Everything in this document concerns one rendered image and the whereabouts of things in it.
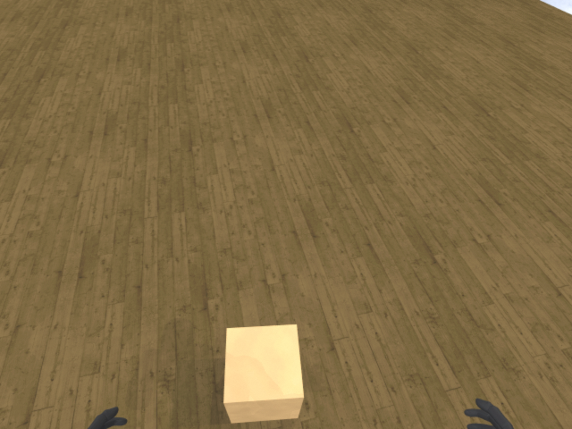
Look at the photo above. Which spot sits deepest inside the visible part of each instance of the right robot hand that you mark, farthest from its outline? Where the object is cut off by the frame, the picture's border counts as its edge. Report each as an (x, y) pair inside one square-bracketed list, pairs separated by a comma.
[(489, 413)]

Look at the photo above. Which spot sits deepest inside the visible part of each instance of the carton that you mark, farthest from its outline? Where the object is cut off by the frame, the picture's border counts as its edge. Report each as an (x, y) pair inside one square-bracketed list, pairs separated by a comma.
[(263, 379)]

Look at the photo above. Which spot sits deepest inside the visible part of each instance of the left robot hand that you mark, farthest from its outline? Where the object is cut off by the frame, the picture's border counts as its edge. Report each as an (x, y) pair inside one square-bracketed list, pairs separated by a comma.
[(108, 419)]

